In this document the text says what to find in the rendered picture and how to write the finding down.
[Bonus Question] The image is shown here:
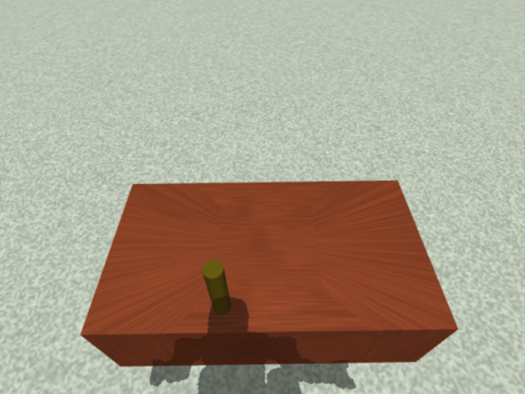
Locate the can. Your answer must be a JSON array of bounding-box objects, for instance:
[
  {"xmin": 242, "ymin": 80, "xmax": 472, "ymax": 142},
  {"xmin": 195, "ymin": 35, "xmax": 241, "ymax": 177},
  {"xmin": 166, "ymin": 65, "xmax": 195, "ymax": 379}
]
[{"xmin": 202, "ymin": 259, "xmax": 231, "ymax": 315}]

